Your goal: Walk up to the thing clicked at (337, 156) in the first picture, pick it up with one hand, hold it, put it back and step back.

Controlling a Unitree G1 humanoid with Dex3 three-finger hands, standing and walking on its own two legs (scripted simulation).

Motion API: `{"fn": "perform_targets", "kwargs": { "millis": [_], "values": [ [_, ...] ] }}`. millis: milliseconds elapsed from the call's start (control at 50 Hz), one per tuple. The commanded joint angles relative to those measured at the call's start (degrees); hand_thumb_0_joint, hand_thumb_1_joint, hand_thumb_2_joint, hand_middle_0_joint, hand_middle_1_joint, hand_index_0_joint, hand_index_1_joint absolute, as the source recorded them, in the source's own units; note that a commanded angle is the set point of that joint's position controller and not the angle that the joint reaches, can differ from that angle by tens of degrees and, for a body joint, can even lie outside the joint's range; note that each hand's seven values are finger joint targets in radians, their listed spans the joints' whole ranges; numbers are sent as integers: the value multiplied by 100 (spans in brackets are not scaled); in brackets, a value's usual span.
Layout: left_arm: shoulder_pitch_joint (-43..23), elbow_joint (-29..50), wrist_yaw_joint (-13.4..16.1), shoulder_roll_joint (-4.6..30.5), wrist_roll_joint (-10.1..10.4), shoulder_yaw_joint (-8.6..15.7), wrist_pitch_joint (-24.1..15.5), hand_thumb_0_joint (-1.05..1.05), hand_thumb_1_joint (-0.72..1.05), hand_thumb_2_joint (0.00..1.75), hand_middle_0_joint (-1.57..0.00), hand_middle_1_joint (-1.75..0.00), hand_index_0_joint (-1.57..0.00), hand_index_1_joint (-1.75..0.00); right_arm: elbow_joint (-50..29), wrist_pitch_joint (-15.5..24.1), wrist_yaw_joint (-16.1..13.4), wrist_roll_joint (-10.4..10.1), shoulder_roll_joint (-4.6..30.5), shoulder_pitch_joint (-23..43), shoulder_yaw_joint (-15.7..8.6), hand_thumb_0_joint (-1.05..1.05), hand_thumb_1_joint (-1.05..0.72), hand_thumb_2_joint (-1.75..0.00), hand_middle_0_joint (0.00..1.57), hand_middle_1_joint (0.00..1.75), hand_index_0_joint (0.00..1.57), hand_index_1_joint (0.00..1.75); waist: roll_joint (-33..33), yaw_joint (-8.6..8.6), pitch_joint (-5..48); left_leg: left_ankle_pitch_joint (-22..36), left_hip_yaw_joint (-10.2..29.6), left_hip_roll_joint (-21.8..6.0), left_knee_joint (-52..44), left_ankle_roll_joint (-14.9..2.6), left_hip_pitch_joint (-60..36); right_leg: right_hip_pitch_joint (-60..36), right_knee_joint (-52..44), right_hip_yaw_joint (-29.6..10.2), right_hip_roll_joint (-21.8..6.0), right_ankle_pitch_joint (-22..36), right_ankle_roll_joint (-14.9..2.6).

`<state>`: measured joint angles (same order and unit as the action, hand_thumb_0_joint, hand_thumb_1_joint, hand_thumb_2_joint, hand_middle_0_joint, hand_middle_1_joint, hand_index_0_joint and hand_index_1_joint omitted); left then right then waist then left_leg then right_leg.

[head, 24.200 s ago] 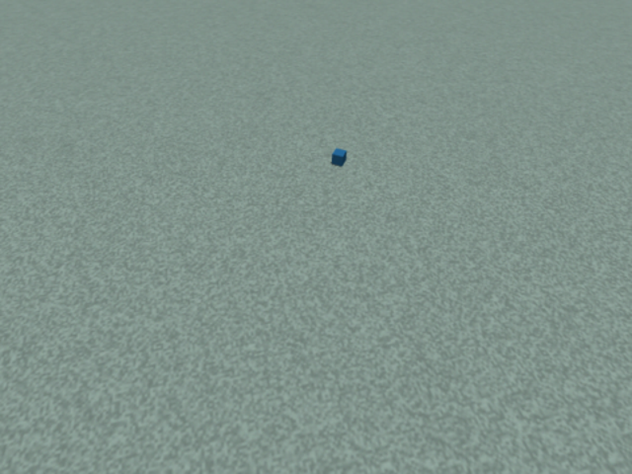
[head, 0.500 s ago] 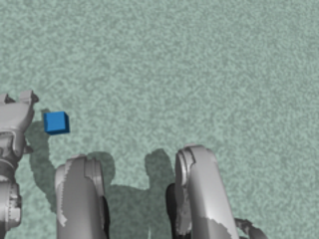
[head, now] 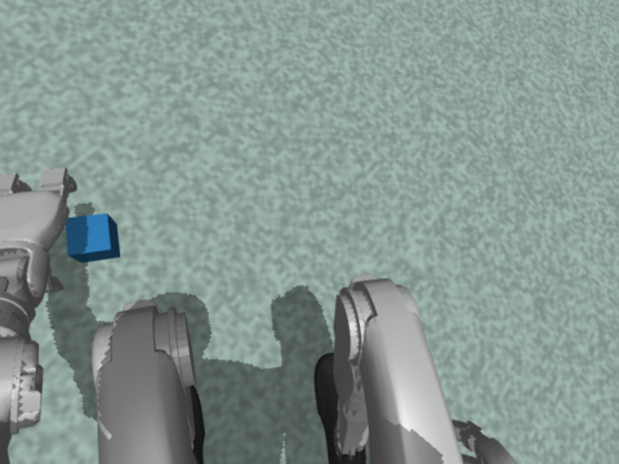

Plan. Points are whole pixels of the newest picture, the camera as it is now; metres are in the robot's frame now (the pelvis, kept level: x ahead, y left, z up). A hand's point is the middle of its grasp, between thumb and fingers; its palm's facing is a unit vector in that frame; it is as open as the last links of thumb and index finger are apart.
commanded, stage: approach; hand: left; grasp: from above
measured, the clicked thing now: (94, 238) +0.45 +0.28 -0.29
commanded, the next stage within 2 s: close in in 1.10 s
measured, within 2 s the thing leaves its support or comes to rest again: neither
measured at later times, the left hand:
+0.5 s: hand (54, 242) +0.42 +0.29 -0.18, palm faces -0.48 -0.11 -0.87, open 14.3 cm
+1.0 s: hand (58, 221) +0.45 +0.29 -0.17, palm faces -0.44 -0.09 -0.89, open 14.1 cm
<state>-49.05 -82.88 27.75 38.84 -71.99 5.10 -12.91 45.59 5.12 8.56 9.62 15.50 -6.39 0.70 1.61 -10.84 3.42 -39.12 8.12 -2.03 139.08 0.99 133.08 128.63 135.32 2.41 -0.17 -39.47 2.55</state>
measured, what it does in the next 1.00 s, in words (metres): stands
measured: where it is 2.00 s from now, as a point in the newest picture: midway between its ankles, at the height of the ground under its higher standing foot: (267, 452)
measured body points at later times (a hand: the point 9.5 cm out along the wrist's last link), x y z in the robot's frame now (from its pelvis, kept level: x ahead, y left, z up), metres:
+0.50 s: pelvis +0.00 +0.00 +0.00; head +0.24 +0.05 +0.38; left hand +0.44 +0.30 -0.13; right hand +0.04 -0.27 -0.11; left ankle +0.08 +0.13 -0.29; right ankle +0.10 -0.13 -0.29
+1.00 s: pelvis +0.00 +0.00 +0.00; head +0.23 +0.06 +0.38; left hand +0.46 +0.29 -0.12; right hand +0.06 -0.28 -0.11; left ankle +0.08 +0.13 -0.29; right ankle +0.10 -0.13 -0.29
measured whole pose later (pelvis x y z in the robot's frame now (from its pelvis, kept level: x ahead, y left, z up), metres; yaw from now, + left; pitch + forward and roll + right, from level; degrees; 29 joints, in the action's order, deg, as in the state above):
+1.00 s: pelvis +0.00 +0.00 +0.00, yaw -1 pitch +33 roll -7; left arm -53.3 -85.4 25.6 39.4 -69.7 6.2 -7.8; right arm 44.6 4.9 9.7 10.0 16.4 -7.4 2.4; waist 0.1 -13.5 2.7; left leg -39.3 8.7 -2.1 139.3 1.1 133.5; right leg 129.0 135.1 2.9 0.2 -39.2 2.7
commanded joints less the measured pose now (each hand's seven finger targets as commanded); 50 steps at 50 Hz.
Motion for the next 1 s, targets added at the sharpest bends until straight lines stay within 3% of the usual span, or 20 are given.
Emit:
{"fn": "perform_targets", "kwargs": {
  "millis": [0,80,180,220,240,320,360,400,480,520,580,620,660,740,780,880,900,920,940,980],
  "values": [
    [-2562,492,432,1282,-33,80,73,0,-58,104,-6,-97,-5,-98,-11,107,-96,18,1438,-1230,-312,0,-89,-89,20,30,20,30,-1506,-446,3477,643,-567,131,-1339,-242,-2863,-1349,-1447,661,206,949,-423],
    [-2453,175,538,1646,-119,339,346,0,-60,106,-7,-95,-4,-97,-53,107,-95,80,1468,-1217,-197,0,-89,-89,20,30,20,30,-1890,-297,3703,790,-599,137,-1387,-210,-3050,-1449,-1331,684,195,1083,-436],
    [-1991,188,301,1820,64,496,668,0,-59,104,-7,-95,-5,-97,-199,45,-20,36,1463,-1177,-152,0,-89,-89,20,30,20,30,-1843,-140,3923,1042,-681,161,-1392,-257,-2880,-1860,-1363,630,222,1393,-444],
    [-1587,-39,119,1648,223,448,765,0,-58,103,-7,-97,-5,-98,-217,10,17,-12,1403,-1135,-149,0,-90,-89,20,30,20,30,-1656,-69,3746,1076,-692,166,-1411,-272,-2692,-1952,-1361,615,229,1418,-434],
    [-1610,-62,8,1597,253,324,785,0,-58,102,-7,-97,-6,-98,-214,10,27,-15,1404,-1167,-142,0,-90,-89,20,30,20,30,-1438,-177,3533,1021,-705,159,-1336,-323,-2503,-2026,-1440,590,251,1435,-396],
    [-1196,396,-352,1567,493,463,593,0,-58,102,-7,-96,-6,-97,-259,-3,95,-44,1424,-1288,-227,0,-90,-89,20,30,20,30,-1208,-112,3607,1207,-672,164,-1319,-326,-2428,-2370,-1449,606,232,1578,-361],
    [-1138,823,-475,1347,542,329,399,0,-57,102,-7,-97,-6,-98,-205,-29,113,-68,1390,-1326,-261,0,-89,-89,20,30,20,30,-1217,-54,3800,1195,-651,168,-1326,-306,-2558,-2473,-1470,601,241,1566,-363],
    [-1283,1404,-443,1622,535,497,150,0,-57,101,-8,-96,-7,-97,-261,-56,108,-103,1454,-1335,-312,0,-90,-89,20,30,20,30,-1378,15,4003,1117,-640,175,-1336,-291,-2614,-2529,-1496,574,225,1480,-369],
    [-1406,2134,-190,1517,377,479,-148,0,-60,104,-8,-93,-6,-96,-275,-90,62,-152,1417,-1324,-461,0,-90,-89,20,30,20,30,-1520,-42,4076,985,-651,145,-1358,-247,-2823,-2279,-1556,529,224,1364,-405],
    [-1558,2095,-6,1384,291,392,-173,0,-60,104,-8,-92,-6,-95,-229,-76,21,-158,1389,-1239,-509,0,-90,-89,20,30,20,30,-1666,-65,3900,794,-611,135,-1462,-204,-2960,-1810,-1525,571,217,1103,-461],
    [-1966,1287,198,1092,78,84,-74,0,-61,107,-9,-91,-6,-95,-123,-38,-40,-94,1377,-1226,-450,0,-90,-89,20,30,20,30,-1500,-325,3341,430,-570,138,-1505,-203,-2819,-1338,-1617,617,211,724,-476],
    [-2572,1072,315,990,38,-39,-12,0,-58,109,-11,-92,-7,-95,-29,22,-69,-45,1412,-1306,-402,0,-89,-89,20,30,20,30,-1531,-503,3410,413,-521,146,-1491,-201,-2897,-1240,-1597,662,200,721,-457],
    [-2646,543,367,926,-2,-158,110,0,-58,110,-10,-96,-7,-99,58,81,-76,-10,1436,-1315,-344,0,-90,-89,20,30,20,30,-1531,-539,3295,522,-539,153,-1457,-199,-2924,-1224,-1572,678,193,837,-441],
    [-2414,-224,356,1227,-9,-59,358,0,-56,107,-11,-93,-8,-96,3,149,-67,9,1465,-1166,-203,0,-90,-90,20,30,20,30,-1706,-391,3257,625,-578,173,-1478,-201,-2874,-1311,-1450,694,192,942,-436],
    [-2322,-247,300,1646,-31,207,456,0,-56,105,-11,-93,-8,-96,-91,145,-66,23,1516,-1104,-160,0,-89,-89,20,30,20,30,-1680,-258,3406,677,-598,187,-1473,-217,-2857,-1455,-1406,686,178,979,-434],
    [-1741,151,39,1429,198,261,573,0,-52,99,-13,-91,-12,-93,-234,79,31,6,1429,-994,-174,0,-90,-89,20,30,20,30,-1916,-35,3930,1108,-680,203,-1489,-210,-3056,-1822,-1334,656,214,1415,-453],
    [-1749,376,-11,1435,232,314,552,0,-52,100,-14,-90,-12,-92,-232,51,42,12,1444,-1047,-203,0,-89,-89,20,30,20,30,-1806,-91,3972,1159,-680,208,-1472,-222,-2988,-1928,-1354,660,212,1476,-437],
    [-1525,124,-82,1201,260,127,572,0,-52,98,-14,-90,-11,-92,-215,37,68,-28,1398,-1045,-217,0,-90,-89,20,30,20,30,-1593,-123,3724,1130,-705,193,-1407,-242,-2832,-1920,-1370,635,222,1500,-429],
    [-1609,306,-128,1162,323,126,538,0,-52,98,-13,-90,-11,-92,-189,31,83,-26,1392,-1076,-234,0,-89,-89,20,30,20,30,-1415,-213,3661,1101,-693,189,-1355,-274,-2672,-1962,-1417,624,239,1519,-398],
    [-1791,853,-148,1489,403,327,415,0,-52,98,-15,-88,-12,-91,-199,11,68,-65,1453,-1168,-264,0,-90,-89,20,30,20,30,-1522,-91,3860,1079,-686,183,-1341,-283,-2673,-2099,-1460,568,205,1468,-390]
  ]
}}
